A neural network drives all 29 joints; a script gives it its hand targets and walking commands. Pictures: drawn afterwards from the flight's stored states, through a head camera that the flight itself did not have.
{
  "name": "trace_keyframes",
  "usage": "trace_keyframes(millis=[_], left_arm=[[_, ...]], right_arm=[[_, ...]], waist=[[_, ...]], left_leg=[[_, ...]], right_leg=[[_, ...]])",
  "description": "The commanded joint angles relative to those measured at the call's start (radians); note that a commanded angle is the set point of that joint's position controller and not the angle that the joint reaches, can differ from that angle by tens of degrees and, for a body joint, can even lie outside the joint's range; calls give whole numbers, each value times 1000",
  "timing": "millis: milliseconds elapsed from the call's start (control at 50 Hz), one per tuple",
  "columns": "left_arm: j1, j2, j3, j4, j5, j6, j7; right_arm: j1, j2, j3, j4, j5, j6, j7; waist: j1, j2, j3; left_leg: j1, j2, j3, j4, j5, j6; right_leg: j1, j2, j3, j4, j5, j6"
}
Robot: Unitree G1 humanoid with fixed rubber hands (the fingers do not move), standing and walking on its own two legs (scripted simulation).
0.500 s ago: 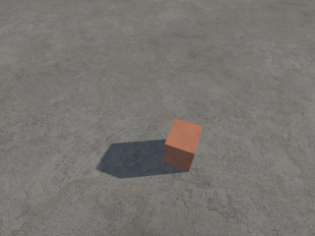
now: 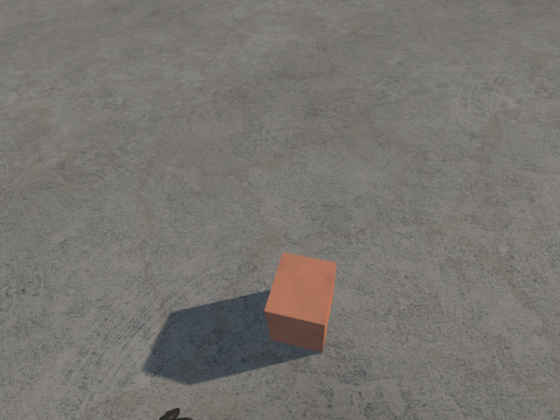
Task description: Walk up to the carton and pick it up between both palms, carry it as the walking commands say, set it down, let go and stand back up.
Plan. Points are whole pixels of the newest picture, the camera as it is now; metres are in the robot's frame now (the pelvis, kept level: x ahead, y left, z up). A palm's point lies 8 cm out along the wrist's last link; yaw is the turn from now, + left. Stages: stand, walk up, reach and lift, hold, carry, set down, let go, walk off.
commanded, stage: walk up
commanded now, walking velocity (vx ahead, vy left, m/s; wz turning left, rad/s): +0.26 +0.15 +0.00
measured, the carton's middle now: (302, 302) +0.60 -0.02 -0.64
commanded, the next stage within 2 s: none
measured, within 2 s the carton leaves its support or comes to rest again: neither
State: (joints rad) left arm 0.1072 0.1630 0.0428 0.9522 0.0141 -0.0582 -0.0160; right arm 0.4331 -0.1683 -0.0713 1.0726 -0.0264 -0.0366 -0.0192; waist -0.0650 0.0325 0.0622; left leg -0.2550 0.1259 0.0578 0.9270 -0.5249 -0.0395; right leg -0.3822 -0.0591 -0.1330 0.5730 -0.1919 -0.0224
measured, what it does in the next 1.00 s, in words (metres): steps on the spot: left foot, then right foot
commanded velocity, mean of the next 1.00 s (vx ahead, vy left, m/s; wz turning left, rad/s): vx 0.07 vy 0.00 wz -0.02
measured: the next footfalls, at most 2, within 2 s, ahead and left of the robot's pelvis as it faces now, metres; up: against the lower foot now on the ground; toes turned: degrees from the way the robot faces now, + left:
left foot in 0.38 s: +0.17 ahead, +0.16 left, +0.00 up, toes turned +7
right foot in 0.82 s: +0.11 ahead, -0.14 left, +0.00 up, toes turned -4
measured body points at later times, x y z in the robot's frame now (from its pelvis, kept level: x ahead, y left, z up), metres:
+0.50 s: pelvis +0.09 +0.04 +0.01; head +0.11 +0.07 +0.46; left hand +0.07 +0.27 -0.16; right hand +0.18 -0.18 -0.12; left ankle +0.13 +0.15 -0.73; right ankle +0.07 -0.10 -0.71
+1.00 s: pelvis +0.06 -0.02 +0.02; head +0.07 -0.05 +0.47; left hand +0.12 +0.20 -0.12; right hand +0.04 -0.26 -0.15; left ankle +0.07 +0.12 -0.70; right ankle +0.07 -0.14 -0.73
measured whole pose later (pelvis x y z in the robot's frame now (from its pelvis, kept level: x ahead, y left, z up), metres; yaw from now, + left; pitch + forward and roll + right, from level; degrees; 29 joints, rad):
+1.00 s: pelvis +0.06 -0.02 +0.02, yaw -2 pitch -1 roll +1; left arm 0.25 0.14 0.01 1.02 0.01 -0.01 0.02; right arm 0.31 -0.20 -0.05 1.08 -0.02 0.04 -0.02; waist -0.02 0.04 0.01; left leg -0.31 0.04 0.03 0.67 -0.37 -0.01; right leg -0.18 -0.03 -0.03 0.39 -0.20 -0.01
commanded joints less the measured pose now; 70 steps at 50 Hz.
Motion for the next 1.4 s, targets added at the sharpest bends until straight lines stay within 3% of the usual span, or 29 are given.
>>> trace_keyframes(millis=[0,60,180,240,300,340,360,380,400,480,540,600,720,760,800,820,840,860,900,1000,1040,1080,1120,1160,1180,1240,1300,1340,1380], left_arm=[[232,196,45,30,-3,-2,27],[193,119,27,42,5,-12,24],[292,125,33,59,17,-16,32],[279,113,18,80,19,-9,27],[321,156,18,106,15,2,29],[302,134,10,111,-9,15,41],[315,90,-2,103,-20,13,43],[376,10,-23,90,-28,23,48],[376,40,-11,107,-28,48,56],[327,57,2,123,0,90,52],[245,99,37,92,25,118,48],[198,96,51,59,18,123,35],[155,63,32,34,8,122,20],[223,46,13,65,-4,99,23],[296,125,22,86,9,65,26],[278,197,27,49,20,49,28],[174,243,18,24,8,52,35],[102,193,6,18,8,48,31],[54,152,-5,11,-5,39,32],[154,122,-6,51,-8,24,51],[229,193,33,69,-2,41,41],[208,191,38,68,-4,52,37],[148,146,31,61,-12,47,32],[55,37,10,-8,-12,29,16],[-26,43,16,-40,4,28,16],[53,60,36,-10,24,27,2],[142,23,26,44,6,31,14],[124,20,5,41,-8,49,30],[133,30,1,46,-4,59,42]], right_arm=[[67,-59,-16,-11,-16,14,7],[71,-44,-16,-5,-4,43,22],[-126,-57,-11,-72,1,65,36],[-236,-25,19,-135,0,40,46],[-182,-29,11,-116,4,16,29],[-101,-70,3,-90,29,-9,-1],[-52,-133,-5,-76,17,-25,-7],[-99,-183,0,-90,16,-21,-3],[-112,-156,7,-85,30,-6,-2],[-199,-126,14,-101,5,12,-22],[-92,-215,-19,-94,9,26,-49],[-144,-184,-16,-116,3,33,-50],[-175,-188,-15,-120,-11,40,-25],[-187,-174,-10,-86,6,50,-8],[-121,-129,2,-53,9,61,-1],[-91,-46,26,-65,0,61,5],[-119,-68,18,-72,15,76,-4],[-113,-83,17,-60,20,89,0],[-74,-77,16,-20,17,84,6],[-93,-49,25,6,7,54,-4],[-119,-69,16,-17,-4,41,11],[-123,-32,20,-30,-7,31,19],[17,-4,23,22,1,6,11],[174,-136,-11,58,-9,-7,-5],[191,-181,-18,69,-3,-5,-8],[84,-82,9,32,5,-17,-10],[-4,-34,40,1,-6,-48,-17],[-10,-61,53,14,1,-43,-21],[12,-83,48,25,7,-29,-23]], waist=[[92,-65,-73],[43,-210,-44],[81,-230,20],[74,-327,13],[67,-196,-14],[31,-110,-15],[35,-14,-98],[80,190,-147],[50,236,-170],[76,171,-58],[25,65,-76],[45,129,-73],[40,212,-76],[79,217,-88],[100,-11,-55],[75,-233,-74],[76,-297,-18],[45,-259,33],[14,-257,47],[52,-197,-27],[89,-253,-33],[71,-174,69],[3,-91,68],[-42,182,9],[-70,186,112],[22,27,136],[83,47,42],[83,134,36],[62,172,-5]], left_leg=[[-282,28,-67,267,111,7],[-196,13,-34,193,193,4],[-252,-9,-5,-1,263,-10],[-131,-52,50,-236,276,-15],[-20,-80,81,-350,285,-7],[150,-45,9,-619,584,18],[247,81,-71,-588,900,21],[285,229,-163,-519,1260,85],[205,244,-183,-561,1108,182],[103,191,-169,-627,799,170],[140,318,-272,-622,805,214],[53,257,-188,-638,599,196],[-44,178,-134,-671,328,167],[-91,117,-104,-645,239,150],[-200,27,-25,-515,113,80],[-224,-30,14,-366,37,24],[-99,-54,-40,-327,11,28],[-61,-63,-53,-251,86,33],[-85,-87,-37,-189,148,31],[-42,-93,-22,-334,121,23],[-84,-100,42,-298,16,27],[-68,-75,24,-384,67,40],[188,-97,37,-597,187,67],[461,150,-292,-758,-87,137],[336,285,-438,-869,-123,195],[249,214,-260,-836,194,188],[186,112,-32,-670,973,139],[162,70,20,-593,1278,121],[195,73,19,-555,1255,125]], right_leg=[[270,-390,469,-327,145,-104],[168,-257,272,-334,225,-59],[178,-259,216,-407,39,-78],[126,-150,108,-414,-71,-85],[135,-202,146,-336,41,-119],[134,-138,113,-169,390,-37],[117,-98,90,-100,197,9],[74,-50,63,-27,-193,43],[123,-14,61,39,-306,51],[73,-5,82,143,-291,51],[-99,-4,139,452,-292,73],[-117,15,173,534,-224,81],[37,34,70,175,-208,83],[200,53,50,-62,-105,47],[337,-35,139,-285,-45,41],[296,-281,410,-398,-85,23],[8,-326,473,-469,-218,-58],[-16,-227,412,-474,-324,-71],[51,-155,309,-444,-186,-61],[236,-174,271,-309,129,-106],[253,-230,397,-425,-518,-138],[174,-259,431,-453,-504,-144],[40,-160,294,-334,-396,-95],[-260,33,52,50,-263,6],[-351,35,44,200,-298,23],[-304,-36,105,371,-179,33],[-104,-8,83,264,-64,51],[-1,46,67,148,-42,32],[45,58,46,81,12,16]])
